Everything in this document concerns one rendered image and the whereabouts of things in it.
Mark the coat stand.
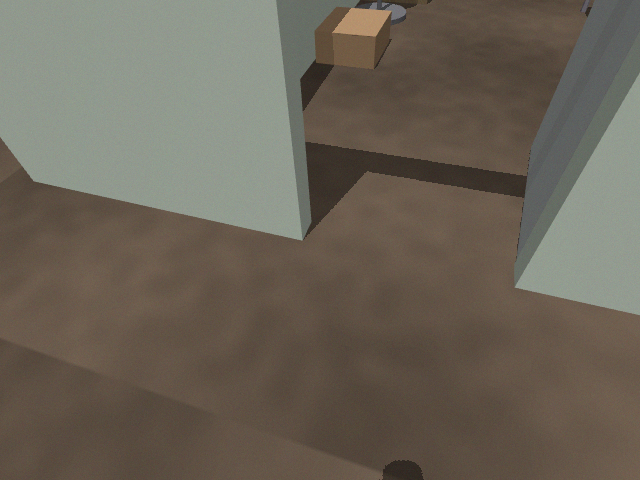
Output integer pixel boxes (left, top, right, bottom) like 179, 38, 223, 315
355, 0, 406, 25

